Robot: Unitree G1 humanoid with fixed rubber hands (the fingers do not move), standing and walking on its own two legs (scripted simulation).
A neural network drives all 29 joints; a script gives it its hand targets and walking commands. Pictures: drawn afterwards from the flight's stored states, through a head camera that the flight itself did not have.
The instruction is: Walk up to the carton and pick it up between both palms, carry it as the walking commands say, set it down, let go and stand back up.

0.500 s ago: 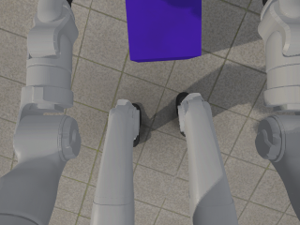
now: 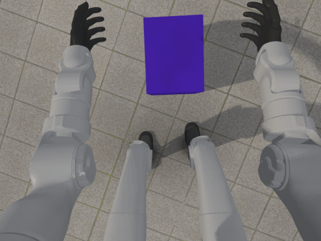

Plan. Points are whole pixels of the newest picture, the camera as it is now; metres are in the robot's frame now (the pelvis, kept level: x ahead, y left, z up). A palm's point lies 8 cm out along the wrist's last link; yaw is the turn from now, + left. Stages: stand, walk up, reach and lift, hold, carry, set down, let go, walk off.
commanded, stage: let go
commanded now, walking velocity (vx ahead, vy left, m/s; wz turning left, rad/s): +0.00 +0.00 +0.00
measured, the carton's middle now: (173, 61) +0.53 -0.03 -0.55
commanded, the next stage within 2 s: stand in 1.14 s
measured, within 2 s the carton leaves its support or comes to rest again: neither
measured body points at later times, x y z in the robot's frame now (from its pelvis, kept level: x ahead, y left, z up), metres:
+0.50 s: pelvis +0.06 +0.01 +0.07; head +0.23 +0.00 +0.49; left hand +0.35 +0.22 -0.03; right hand +0.34 -0.22 -0.03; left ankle +0.07 +0.13 -0.64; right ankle +0.11 -0.12 -0.64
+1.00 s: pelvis +0.11 +0.01 +0.10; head +0.14 +0.00 +0.55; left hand +0.27 +0.24 +0.02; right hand +0.27 -0.23 +0.02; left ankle +0.08 +0.13 -0.64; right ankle +0.11 -0.12 -0.64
